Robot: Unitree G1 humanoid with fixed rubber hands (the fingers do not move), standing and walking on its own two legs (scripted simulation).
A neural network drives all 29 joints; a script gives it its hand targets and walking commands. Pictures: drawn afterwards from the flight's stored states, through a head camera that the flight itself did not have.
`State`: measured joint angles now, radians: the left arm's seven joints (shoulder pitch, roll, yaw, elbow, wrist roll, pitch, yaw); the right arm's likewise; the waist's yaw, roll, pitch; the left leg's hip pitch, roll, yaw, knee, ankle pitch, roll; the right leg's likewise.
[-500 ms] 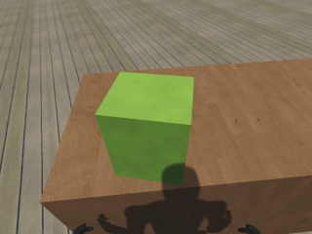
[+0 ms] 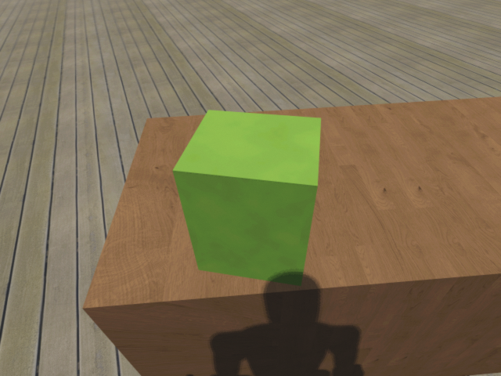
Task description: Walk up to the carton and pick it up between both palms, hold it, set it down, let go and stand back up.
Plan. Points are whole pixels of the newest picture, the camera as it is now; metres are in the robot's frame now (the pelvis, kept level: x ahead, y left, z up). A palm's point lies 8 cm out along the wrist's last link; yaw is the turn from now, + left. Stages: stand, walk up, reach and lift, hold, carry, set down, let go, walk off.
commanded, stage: stand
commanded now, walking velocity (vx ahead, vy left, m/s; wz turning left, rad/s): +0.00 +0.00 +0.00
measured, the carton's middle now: (255, 199) +0.44 +0.01 +0.07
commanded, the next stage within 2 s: none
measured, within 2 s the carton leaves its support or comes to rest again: neither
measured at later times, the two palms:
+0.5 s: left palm out of the picture -0.02 +0.25 -0.12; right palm out of the picture -0.01 -0.26 -0.13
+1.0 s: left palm out of the picture +0.00 +0.23 -0.13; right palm out of the picture +0.00 -0.25 -0.14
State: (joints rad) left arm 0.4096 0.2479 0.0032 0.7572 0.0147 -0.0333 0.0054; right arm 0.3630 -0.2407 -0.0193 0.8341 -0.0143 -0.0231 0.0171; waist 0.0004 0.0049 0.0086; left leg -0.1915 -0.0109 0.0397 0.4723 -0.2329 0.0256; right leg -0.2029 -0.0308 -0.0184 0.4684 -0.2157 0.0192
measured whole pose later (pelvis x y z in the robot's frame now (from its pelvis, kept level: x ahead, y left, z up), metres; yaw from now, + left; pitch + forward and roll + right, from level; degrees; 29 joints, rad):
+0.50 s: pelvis -0.01 +0.00 +0.00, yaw +0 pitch -2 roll +0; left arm 0.45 0.24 -0.01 0.86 0.01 -0.03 0.02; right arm 0.38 -0.24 -0.01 0.92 -0.01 -0.01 0.00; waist 0.00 0.01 0.01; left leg -0.22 -0.01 0.04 0.47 -0.21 0.02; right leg -0.24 -0.03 -0.01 0.48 -0.20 0.01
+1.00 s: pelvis +0.00 -0.01 +0.00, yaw +0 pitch -2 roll +0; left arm 0.40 0.21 -0.01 0.92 0.00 -0.02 0.03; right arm 0.36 -0.22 0.00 0.98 0.00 -0.01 -0.01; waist 0.00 0.01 0.01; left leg -0.20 0.00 0.04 0.45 -0.22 0.01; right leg -0.22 -0.02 -0.02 0.46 -0.21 0.00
